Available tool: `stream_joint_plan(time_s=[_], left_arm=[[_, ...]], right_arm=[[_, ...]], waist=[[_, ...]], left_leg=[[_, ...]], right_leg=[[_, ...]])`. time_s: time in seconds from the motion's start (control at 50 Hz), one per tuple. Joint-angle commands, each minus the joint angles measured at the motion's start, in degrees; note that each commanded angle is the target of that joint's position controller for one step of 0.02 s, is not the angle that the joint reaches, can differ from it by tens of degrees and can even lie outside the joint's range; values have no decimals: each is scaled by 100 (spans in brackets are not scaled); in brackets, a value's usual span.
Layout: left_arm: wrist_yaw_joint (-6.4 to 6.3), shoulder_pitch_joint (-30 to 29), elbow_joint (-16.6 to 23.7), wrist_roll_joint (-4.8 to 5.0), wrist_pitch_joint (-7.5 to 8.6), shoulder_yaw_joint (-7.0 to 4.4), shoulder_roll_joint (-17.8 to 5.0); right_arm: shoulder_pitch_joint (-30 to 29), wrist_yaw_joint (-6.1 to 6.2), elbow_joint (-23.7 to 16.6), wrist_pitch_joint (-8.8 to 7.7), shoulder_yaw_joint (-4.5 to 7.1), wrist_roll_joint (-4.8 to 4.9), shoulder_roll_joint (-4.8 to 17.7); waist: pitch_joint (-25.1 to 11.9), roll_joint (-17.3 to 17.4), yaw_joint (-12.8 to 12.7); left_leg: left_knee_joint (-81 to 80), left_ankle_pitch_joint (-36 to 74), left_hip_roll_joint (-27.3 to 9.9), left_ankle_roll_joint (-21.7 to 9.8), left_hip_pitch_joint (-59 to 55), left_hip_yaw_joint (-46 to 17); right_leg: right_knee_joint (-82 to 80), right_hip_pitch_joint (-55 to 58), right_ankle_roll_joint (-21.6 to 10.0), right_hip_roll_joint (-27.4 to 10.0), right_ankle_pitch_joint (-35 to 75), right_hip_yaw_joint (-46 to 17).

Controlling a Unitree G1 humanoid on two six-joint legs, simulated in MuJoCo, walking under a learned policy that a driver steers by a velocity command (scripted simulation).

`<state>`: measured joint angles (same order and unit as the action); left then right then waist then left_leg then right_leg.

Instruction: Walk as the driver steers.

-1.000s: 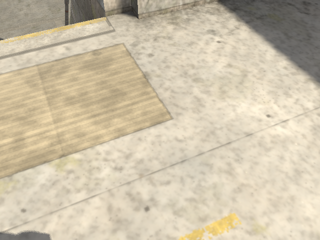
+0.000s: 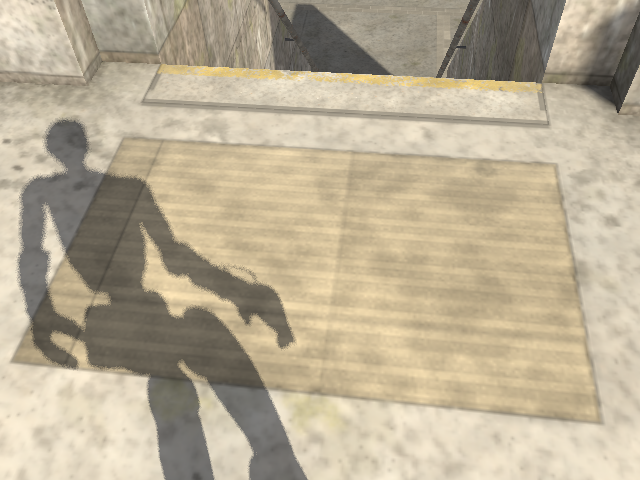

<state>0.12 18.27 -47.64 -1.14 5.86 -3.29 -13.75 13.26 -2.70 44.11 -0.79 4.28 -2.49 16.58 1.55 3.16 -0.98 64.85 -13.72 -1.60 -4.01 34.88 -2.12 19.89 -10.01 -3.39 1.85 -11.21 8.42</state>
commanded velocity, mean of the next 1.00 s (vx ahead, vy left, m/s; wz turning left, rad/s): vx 0.50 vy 0.00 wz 0.34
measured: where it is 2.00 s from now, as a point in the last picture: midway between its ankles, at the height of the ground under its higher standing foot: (275, 267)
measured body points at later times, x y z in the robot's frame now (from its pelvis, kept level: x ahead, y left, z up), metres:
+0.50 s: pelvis +0.27 +0.08 +0.00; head +0.30 +0.09 +0.44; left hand +0.30 +0.36 -0.13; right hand +0.42 -0.16 -0.13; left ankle +0.27 +0.12 -0.74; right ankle +0.32 -0.09 -0.66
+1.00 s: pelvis +0.56 +0.10 -0.01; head +0.59 +0.09 +0.44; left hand +0.56 +0.38 -0.12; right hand +0.70 -0.13 -0.14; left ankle +0.45 +0.19 -0.66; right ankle +0.62 +0.05 -0.74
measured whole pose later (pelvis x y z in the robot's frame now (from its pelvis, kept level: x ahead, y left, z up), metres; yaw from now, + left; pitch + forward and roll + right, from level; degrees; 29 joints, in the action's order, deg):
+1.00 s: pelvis +0.56 +0.10 -0.01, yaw +18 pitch +0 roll +0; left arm 1.2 15.4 -47.9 -0.7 3.3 -2.8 -14.4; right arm 17.5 -0.8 49.6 -3.9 2.0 -2.4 15.2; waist 2.8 1.6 0.6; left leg 64.5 -17.7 0.5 -3.7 21.7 -0.8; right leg 25.6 -15.9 -5.4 4.1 -9.8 2.7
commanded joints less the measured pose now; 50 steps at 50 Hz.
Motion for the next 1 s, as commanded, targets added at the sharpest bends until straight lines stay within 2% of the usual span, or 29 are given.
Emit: stream_joint_plan(time_s=[0.02, 0.12, 0.2, 0.24, 0.26, 0.28, 0.3, 0.32, 0.34, 0.36, 0.38, 0.4, 0.42, 0.46, 0.5, 0.56, 0.62, 0.72, 0.78, 0.8, 0.82, 0.84, 0.86, 0.88, 0.9, 0.92, 0.94, 0.96, 1.0], left_arm=[[25, 101, 200, 9, 137, -63, -436], [-3, 410, 31, 14, 95, -66, -575], [-93, 804, -176, 0, -34, -101, -778], [-140, 882, -268, -10, -128, -123, -937], [-159, 902, -301, -17, -185, -140, -1040], [-169, 872, -291, 4, -240, -144, -1102], [-165, 805, -179, -9, -255, -124, -1068], [-46, 933, 255, 62, -215, 25, -436], [-5, 387, 519, 25, -160, -71, -791], [20, -275, 696, 38, -114, -74, -811], [17, -251, 681, 68, -50, -5, -687], [8, -157, 591, 12, -70, -9, -664], [15, 55, 528, -89, -176, 0, -624], [74, 276, 431, -184, -376, 12, -528], [126, 71, 479, -165, -442, 26, -436], [143, -669, 672, -143, -448, 35, -431], [160, -1238, 817, -105, -423, 54, -424], [200, -2050, 1097, -56, -365, 81, -447], [190, -1780, 1064, -43, -306, 49, -524], [148, -1383, 933, -34, -285, 8, -592], [83, -670, 696, -30, -249, -51, -680], [4, 270, 416, -92, -190, -128, -857], [-72, 1118, 325, -225, -157, -247, -1395], [4, 1112, 198, -167, -200, -328, -1677], [69, 537, 236, 37, -247, -233, -1196], [104, 37, 324, 89, -248, -157, -861], [126, -169, 327, 55, -231, -104, -678], [121, -157, 256, 70, -208, -71, -599], [113, 13, 98, 94, -138, -62, -590]], right_arm=[[-107, -91, -414, 8, -50, -2, 1], [-1174, -203, -743, -52, -177, 45, -142], [-1678, -224, -951, -49, -190, 8, -86], [-1504, -170, -928, -44, -150, -28, -10], [-1124, -139, -828, -58, -103, -39, 77], [-378, -90, -600, -106, -24, -64, 208], [668, 1, -264, -141, 124, -123, 525], [907, 102, -286, -130, 291, -93, 1174], [1124, 152, -409, -67, 327, 87, 1310], [1023, 210, -246, -30, 304, 122, 1181], [743, 243, -189, -55, 244, 176, 919], [453, 248, -213, -94, 189, 179, 722], [218, 251, -238, -136, 124, 205, 545], [182, 215, -226, -263, 48, 228, 377], [402, 196, -78, -333, 58, 230, 462], [812, 189, 130, -363, 41, 235, 471], [1134, 201, 276, -393, 26, 239, 493], [1523, 276, 505, -408, -7, 162, 553], [1377, 344, 591, -405, -2, 125, 669], [1276, 353, 603, -412, 5, 112, 732], [1205, 342, 635, -405, 15, 96, 790], [1187, 329, 631, -416, -11, 105, 736], [1437, 312, 439, -438, -115, 210, 348], [2029, 276, 513, -435, -118, 277, 168], [1520, 287, 501, -416, -73, 71, 491], [1012, 243, 388, -437, -77, 56, 496], [722, 214, 305, -450, -111, 45, 391], [664, 190, 265, -407, -125, -10, 332], [743, 147, 262, -298, -174, -50, 192]], waist=[[78, -671, 131], [261, -705, -97], [391, -710, -242], [188, -831, -115], [-73, -893, 61], [-513, -824, 385], [-1125, -502, 843], [-1800, 802, 652], [-2161, 591, 825], [-1329, 83, 821], [-714, -123, 547], [-416, -373, 261], [-332, -350, 6], [-419, -240, -148], [-282, -183, -129], [43, -103, 107], [117, -8, 323], [357, 24, 559], [374, 71, 317], [186, 99, 137], [-195, 11, -183], [-759, -183, -584], [-1620, -975, -721], [-1916, -2054, -352], [-1072, -1107, -170], [-430, -624, -74], [-183, -429, 2], [-51, -510, 115], [-139, -682, 244]], left_leg=[[-218, 595, -274, 64, 683, -152], [-1901, 1493, -211, 15, 292, 437], [-2709, 829, -57, -199, 108, 818], [-2949, 189, 298, -405, -413, 1053], [-3065, -73, 531, -538, -898, 1115], [-3386, -48, 761, -700, -1840, 1105], [-3590, -158, 495, -947, -3384, 505], [-3757, -860, -1315, -1597, -5327, -2244], [-4626, -309, -1939, -1983, -5637, -4292], [-4689, 427, -1650, -1769, -5219, -3195], [-4745, 1236, -1471, -1578, -4331, -2494], [-4827, 1761, -1142, -1339, -3650, -2016], [-4920, 2101, -910, -1229, -3156, -1643], [-5071, 2556, -695, -1208, -2739, -1291], [-5299, 2500, -575, -1158, -2528, -1066], [-5519, 2343, -511, -999, -2685, -967], [-5505, 2422, -545, -870, -3130, -915], [-5374, 2617, -781, -826, -3770, -949], [-5059, 3497, -920, -672, -3899, -877], [-4656, 4351, -867, -580, -3872, -788], [-3797, 4998, -707, -493, -3819, -632], [-2570, 4473, -441, -399, -3245, -422], [-631, 2353, 69, -227, -1950, -60], [771, -1636, 995, -65, -461, -47], [1025, -1204, 492, -145, 59, -375], [788, -622, 211, -125, 94, -255], [479, -334, 17, -93, -14, -170], [223, -253, -103, -15, -163, -131], [-107, -187, -154, 172, -478, -22]], right_leg=[[-1193, 251, -667, -1671, 1202, -984], [-1106, 374, -454, -1487, 1775, -93], [-790, 1147, -390, -1701, 2454, 162], [-42, 1474, -318, -1752, 4203, 397], [666, 1560, -296, -1762, 4973, 495], [1737, 1323, -240, -1722, 5041, 615], [3244, 318, -75, -1609, 3876, 657], [5278, -2137, 253, -914, -435, 631], [6274, -3182, 377, -184, -2045, -463], [6166, -3721, 316, -541, -1334, -907], [5620, -3479, 295, -752, -850, -882], [5129, -3072, 314, -895, -744, -909], [4865, -2667, 370, -960, -763, -929], [4608, -2245, 449, -938, -718, -844], [4210, -2315, 493, -929, -294, -761], [3397, -2751, 513, -955, 473, -724], [2673, -2946, 445, -866, 1044, -712], [1766, -2937, 220, -619, 1089, -620], [1302, -2218, -47, -389, 571, -572], [1194, -1600, -143, -186, 320, -486], [961, -726, -260, 37, 233, -370], [816, 587, -438, -197, 300, -608], [689, 2095, -855, -1679, -463, -2491], [-188, 2755, -1514, -2568, -317, -5029], [-412, 2086, -1357, -2228, -870, -4812], [-472, 1294, -1255, -2021, -635, -3895], [-593, 815, -1138, -1718, -18, -3350], [-667, 492, -1045, -1482, 566, -2973], [-781, 205, -1039, -1241, 1351, -2564]])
